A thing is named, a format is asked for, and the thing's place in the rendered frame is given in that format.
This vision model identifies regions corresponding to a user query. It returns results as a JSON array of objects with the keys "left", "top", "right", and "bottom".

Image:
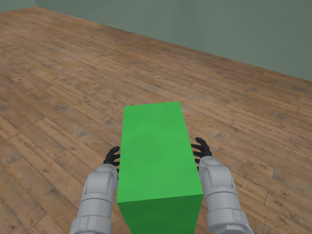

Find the left robot hand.
[{"left": 103, "top": 146, "right": 121, "bottom": 180}]

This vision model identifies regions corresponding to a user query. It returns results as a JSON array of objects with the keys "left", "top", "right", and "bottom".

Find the right robot forearm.
[{"left": 198, "top": 156, "right": 254, "bottom": 234}]

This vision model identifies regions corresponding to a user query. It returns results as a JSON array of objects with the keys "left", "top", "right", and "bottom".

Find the left robot forearm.
[{"left": 69, "top": 164, "right": 118, "bottom": 234}]

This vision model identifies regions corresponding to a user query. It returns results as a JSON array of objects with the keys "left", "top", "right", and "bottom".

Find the carton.
[{"left": 116, "top": 101, "right": 204, "bottom": 234}]

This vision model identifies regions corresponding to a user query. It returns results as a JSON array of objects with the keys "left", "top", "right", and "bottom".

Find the right robot hand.
[{"left": 191, "top": 137, "right": 213, "bottom": 171}]

